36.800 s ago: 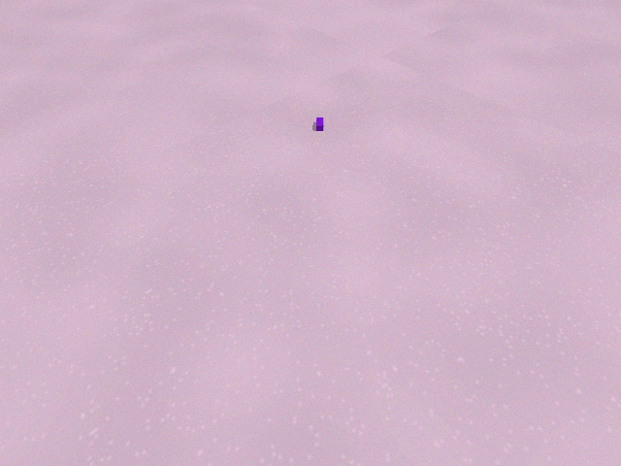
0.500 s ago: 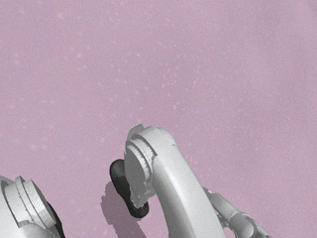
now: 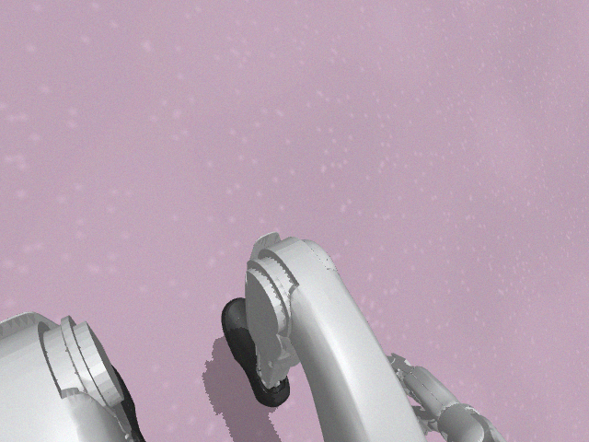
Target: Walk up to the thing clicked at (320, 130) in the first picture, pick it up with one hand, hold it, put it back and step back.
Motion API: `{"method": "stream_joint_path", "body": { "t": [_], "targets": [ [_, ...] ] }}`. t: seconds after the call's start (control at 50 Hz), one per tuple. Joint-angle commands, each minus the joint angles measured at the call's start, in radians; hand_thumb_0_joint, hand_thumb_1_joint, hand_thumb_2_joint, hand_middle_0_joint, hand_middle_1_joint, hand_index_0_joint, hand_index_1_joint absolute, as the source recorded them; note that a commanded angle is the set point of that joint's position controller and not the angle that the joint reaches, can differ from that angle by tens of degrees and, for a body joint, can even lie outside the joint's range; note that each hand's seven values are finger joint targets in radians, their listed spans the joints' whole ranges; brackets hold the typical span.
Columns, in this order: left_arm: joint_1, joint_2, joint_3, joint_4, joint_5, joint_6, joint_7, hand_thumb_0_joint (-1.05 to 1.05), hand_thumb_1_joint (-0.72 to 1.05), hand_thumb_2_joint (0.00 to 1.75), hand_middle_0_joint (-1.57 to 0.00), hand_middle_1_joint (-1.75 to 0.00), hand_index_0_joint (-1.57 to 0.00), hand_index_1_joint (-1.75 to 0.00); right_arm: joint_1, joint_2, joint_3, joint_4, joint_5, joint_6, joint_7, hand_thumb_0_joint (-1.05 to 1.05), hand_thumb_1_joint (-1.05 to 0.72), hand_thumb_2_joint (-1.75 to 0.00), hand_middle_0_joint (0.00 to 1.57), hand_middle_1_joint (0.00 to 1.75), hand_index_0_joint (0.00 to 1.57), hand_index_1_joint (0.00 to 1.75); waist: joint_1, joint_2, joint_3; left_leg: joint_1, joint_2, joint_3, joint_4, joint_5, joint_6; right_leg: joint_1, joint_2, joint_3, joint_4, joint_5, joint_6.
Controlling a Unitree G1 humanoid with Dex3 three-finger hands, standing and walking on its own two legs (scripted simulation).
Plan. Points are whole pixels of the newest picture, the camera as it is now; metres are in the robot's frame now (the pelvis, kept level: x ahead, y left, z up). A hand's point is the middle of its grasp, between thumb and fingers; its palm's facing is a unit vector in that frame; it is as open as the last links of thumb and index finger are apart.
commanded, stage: go down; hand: left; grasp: from above
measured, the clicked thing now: out of the picture +0.48 +0.40 -0.30
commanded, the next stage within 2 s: none
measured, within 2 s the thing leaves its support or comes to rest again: neither
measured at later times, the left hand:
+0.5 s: hand out of the picture +0.45 +0.43 -0.04, palm faces -0.42 -0.09 -0.90, open 14.0 cm
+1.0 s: hand out of the picture +0.44 +0.43 +0.07, palm faces -0.43 -0.12 -0.90, open 14.0 cm
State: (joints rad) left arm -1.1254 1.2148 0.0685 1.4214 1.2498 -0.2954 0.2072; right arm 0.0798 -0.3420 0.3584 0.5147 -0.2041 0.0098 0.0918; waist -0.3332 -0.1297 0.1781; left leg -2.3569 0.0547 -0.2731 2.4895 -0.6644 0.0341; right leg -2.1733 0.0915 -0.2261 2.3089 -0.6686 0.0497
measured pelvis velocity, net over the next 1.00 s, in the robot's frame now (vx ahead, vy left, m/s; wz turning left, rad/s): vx -0.01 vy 0.00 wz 0.15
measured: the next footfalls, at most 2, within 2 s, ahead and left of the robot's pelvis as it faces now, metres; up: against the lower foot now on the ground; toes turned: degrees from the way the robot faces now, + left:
none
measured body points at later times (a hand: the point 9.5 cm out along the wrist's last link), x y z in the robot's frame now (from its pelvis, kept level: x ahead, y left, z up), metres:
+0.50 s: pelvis -0.01 +0.00 +0.04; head +0.23 +0.13 +0.40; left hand +0.47 +0.44 +0.01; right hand +0.11 -0.25 -0.05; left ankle +0.07 +0.12 -0.29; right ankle +0.12 -0.11 -0.29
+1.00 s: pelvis -0.01 +0.00 +0.12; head +0.21 +0.10 +0.49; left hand +0.46 +0.43 +0.12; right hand +0.09 -0.26 +0.01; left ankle +0.07 +0.12 -0.29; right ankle +0.12 -0.11 -0.29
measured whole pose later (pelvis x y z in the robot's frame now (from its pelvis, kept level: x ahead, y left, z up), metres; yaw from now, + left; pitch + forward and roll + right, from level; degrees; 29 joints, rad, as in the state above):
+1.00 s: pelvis -0.01 +0.00 +0.12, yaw +9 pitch +35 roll -10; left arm -1.05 1.02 0.07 1.10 1.10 -0.33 -0.13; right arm 0.19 -0.26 0.14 0.61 -0.07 0.13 -0.01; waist -0.23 0.02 -0.07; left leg -2.08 0.05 -0.10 2.05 -0.59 0.04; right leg -1.96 0.05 -0.09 1.97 -0.62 0.04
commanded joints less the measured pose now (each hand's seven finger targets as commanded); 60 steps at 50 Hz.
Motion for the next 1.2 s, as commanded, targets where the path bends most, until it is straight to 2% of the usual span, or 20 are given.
{"method": "stream_joint_path", "body": {
  "t": [0.0,0.02,0.1,0.14,0.18,0.26,0.34,0.38,0.44,0.48,0.52,0.6,0.66,0.7,0.76,0.82,0.88,1.02,1.06,1.18],
  "targets": [
    [-0.251,0.285,0.058,-0.202,-0.023,-0.021,0.011,0.00,-0.56,1.01,-0.05,-1.09,-0.05,-1.08,0.180,-0.316,-0.115,0.009,0.012,0.026,-0.023,0.00,-0.91,-0.90,0.20,0.30,0.20,0.30,-0.024,0.593,-0.709,0.607,0.033,0.074,-0.239,0.260,-0.027,0.273,0.024,-0.041,-0.204,0.246,-0.084],
    [-0.260,0.307,0.081,-0.234,-0.028,-0.026,0.013,0.00,-0.56,1.01,-0.05,-1.08,-0.05,-1.08,0.172,-0.321,-0.121,0.006,0.014,0.032,-0.025,0.00,-0.91,-0.90,0.20,0.30,0.20,0.30,-0.009,0.599,-0.726,0.611,0.032,0.077,-0.240,0.266,-0.027,0.273,0.023,-0.040,-0.205,0.249,-0.086],
    [-0.273,0.315,0.103,-0.305,-0.014,-0.025,-0.004,0.00,-0.57,1.02,-0.05,-1.07,-0.05,-1.07,0.184,-0.311,-0.142,0.006,0.021,0.047,-0.029,0.00,-0.91,-0.90,0.20,0.30,0.20,0.30,0.014,0.654,-0.761,0.639,0.024,0.086,-0.261,0.256,-0.032,0.246,0.018,-0.033,-0.206,0.236,-0.092],
    [-0.275,0.282,0.086,-0.334,-0.019,-0.012,-0.022,0.00,-0.57,1.02,-0.05,-1.06,-0.04,-1.07,0.190,-0.294,-0.155,0.013,0.028,0.054,-0.027,0.00,-0.91,-0.90,0.20,0.30,0.20,0.30,0.025,0.678,-0.794,0.661,0.027,0.096,-0.273,0.256,-0.029,0.229,0.017,-0.023,-0.202,0.237,-0.090],
    [-0.281,0.240,0.072,-0.392,-0.035,0.006,-0.043,0.00,-0.55,1.00,-0.05,-1.07,-0.05,-1.07,0.206,-0.285,-0.172,0.010,0.038,0.064,-0.026,0.00,-0.91,-0.90,0.20,0.30,0.20,0.30,0.027,0.670,-0.827,0.665,0.022,0.098,-0.288,0.263,-0.027,0.228,0.014,-0.017,-0.208,0.244,-0.090],
    [-0.265,0.218,0.071,-0.463,-0.070,0.052,-0.115,0.00,-0.53,0.97,-0.05,-1.09,-0.06,-1.07,0.227,-0.271,-0.215,0.007,0.064,0.090,-0.033,0.00,-0.91,-0.90,0.20,0.30,0.20,0.30,0.063,0.673,-0.860,0.696,0.016,0.107,-0.353,0.225,-0.025,0.221,0.005,0.004,-0.240,0.214,-0.095],
    [-0.236,0.123,0.026,-0.516,-0.130,0.079,-0.219,0.00,-0.49,0.93,-0.05,-1.10,-0.08,-1.07,0.252,-0.256,-0.243,0.016,0.087,0.118,-0.056,0.00,-0.91,-0.90,0.20,0.30,0.20,0.30,0.054,0.592,-0.850,0.689,0.009,0.118,-0.400,0.184,-0.013,0.247,0.001,0.026,-0.307,0.190,-0.101],
    [-0.214,0.145,0.044,-0.560,-0.146,0.077,-0.261,0.00,-0.48,0.91,-0.06,-1.11,-0.09,-1.07,0.259,-0.252,-0.255,0.016,0.096,0.129,-0.067,0.00,-0.91,-0.90,0.20,0.30,0.20,0.30,0.070,0.567,-0.864,0.714,0.005,0.114,-0.429,0.189,-0.010,0.268,-0.005,0.033,-0.327,0.190,-0.100],
    [-0.210,0.110,0.045,-0.608,-0.186,0.063,-0.299,0.00,-0.48,0.91,-0.05,-1.11,-0.08,-1.07,0.261,-0.229,-0.266,0.015,0.107,0.140,-0.078,0.00,-0.91,-0.90,0.20,0.30,0.20,0.30,0.069,0.547,-0.869,0.730,0.002,0.112,-0.469,0.176,-0.009,0.288,-0.009,0.043,-0.355,0.182,-0.100],
    [-0.218,0.129,0.063,-0.619,-0.197,0.051,-0.308,0.00,-0.48,0.92,-0.05,-1.11,-0.08,-1.08,0.256,-0.220,-0.269,0.028,0.117,0.143,-0.087,0.00,-0.91,-0.90,0.20,0.30,0.20,0.30,0.080,0.539,-0.875,0.760,0.003,0.108,-0.504,0.176,-0.006,0.287,-0.014,0.049,-0.368,0.187,-0.096],
    [-0.224,0.114,0.061,-0.603,-0.207,0.037,-0.314,0.00,-0.49,0.93,-0.05,-1.10,-0.08,-1.07,0.246,-0.216,-0.268,0.029,0.121,0.144,-0.094,0.00,-0.91,-0.90,0.20,0.30,0.20,0.30,0.068,0.521,-0.842,0.755,-0.002,0.097,-0.524,0.148,-0.008,0.263,-0.018,0.053,-0.381,0.164,-0.101],
    [-0.222,0.102,0.067,-0.567,-0.201,0.014,-0.308,0.00,-0.49,0.93,-0.05,-1.10,-0.08,-1.08,0.247,-0.186,-0.267,0.041,0.127,0.139,-0.102,0.00,-0.91,-0.90,0.20,0.30,0.20,0.30,0.084,0.524,-0.869,0.795,0.004,0.108,-0.580,0.146,0.000,0.306,-0.021,0.067,-0.404,0.181,-0.088],
    [-0.231,0.095,0.056,-0.534,-0.192,0.007,-0.305,0.00,-0.51,0.95,-0.05,-1.10,-0.07,-1.07,0.260,-0.172,-0.268,0.042,0.130,0.135,-0.107,0.00,-0.91,-0.90,0.20,0.30,0.20,0.30,0.080,0.501,-0.866,0.790,0.007,0.121,-0.613,0.113,0.007,0.349,-0.019,0.075,-0.436,0.177,-0.083],
    [-0.258,0.130,0.076,-0.539,-0.179,0.003,-0.299,0.00,-0.51,0.94,-0.05,-1.10,-0.07,-1.08,0.270,-0.171,-0.274,0.046,0.132,0.132,-0.111,0.00,-0.91,-0.90,0.20,0.30,0.20,0.30,0.092,0.512,-0.909,0.800,0.001,0.138,-0.629,0.123,0.007,0.386,-0.022,0.085,-0.452,0.185,-0.085],
    [-0.241,0.103,0.064,-0.506,-0.184,0.000,-0.303,0.00,-0.51,0.94,-0.05,-1.10,-0.08,-1.08,0.278,-0.163,-0.281,0.053,0.133,0.126,-0.114,0.00,-0.91,-0.90,0.20,0.30,0.20,0.30,0.089,0.460,-0.889,0.797,0.000,0.150,-0.640,0.121,0.012,0.418,-0.024,0.094,-0.491,0.183,-0.081],
    [-0.261,0.131,0.085,-0.514,-0.176,-0.011,-0.304,0.00,-0.52,0.95,-0.06,-1.08,-0.07,-1.06,0.282,-0.165,-0.287,0.058,0.137,0.123,-0.119,0.00,-0.91,-0.90,0.20,0.30,0.20,0.30,0.104,0.496,-0.909,0.850,0.002,0.142,-0.675,0.128,0.008,0.420,-0.030,0.099,-0.496,0.187,-0.084],
    [-0.275,0.121,0.086,-0.509,-0.180,-0.021,-0.306,0.00,-0.52,0.95,-0.05,-1.09,-0.07,-1.06,0.297,-0.157,-0.293,0.067,0.138,0.120,-0.121,0.00,-0.91,-0.90,0.20,0.30,0.20,0.30,0.095,0.478,-0.927,0.870,0.000,0.153,-0.687,0.158,0.012,0.451,-0.031,0.107,-0.529,0.205,-0.080],
    [-0.267,0.119,0.094,-0.456,-0.164,-0.045,-0.302,0.00,-0.53,0.97,-0.05,-1.07,-0.07,-1.05,0.299,-0.150,-0.306,0.092,0.138,0.115,-0.126,0.00,-0.91,-0.90,0.20,0.30,0.20,0.30,0.107,0.460,-0.909,0.912,0.003,0.146,-0.749,0.117,0.011,0.468,-0.036,0.114,-0.571,0.178,-0.081],
    [-0.291,0.124,0.098,-0.480,-0.161,-0.052,-0.295,0.00,-0.54,0.98,-0.06,-1.06,-0.07,-1.05,0.304,-0.143,-0.304,0.092,0.137,0.113,-0.125,0.00,-0.91,-0.90,0.20,0.30,0.20,0.30,0.111,0.471,-0.946,0.935,0.000,0.157,-0.751,0.144,0.012,0.497,-0.035,0.121,-0.588,0.194,-0.080],
    [-0.295,0.104,0.086,-0.422,-0.147,-0.066,-0.287,0.00,-0.55,0.98,-0.05,-1.06,-0.06,-1.05,0.303,-0.139,-0.309,0.114,0.139,0.109,-0.125,0.00,-0.92,-0.90,0.20,0.30,0.20,0.30,0.095,0.455,-0.914,0.957,-0.003,0.155,-0.772,0.180,0.010,0.505,-0.040,0.126,-0.617,0.213,-0.081]
  ]
}}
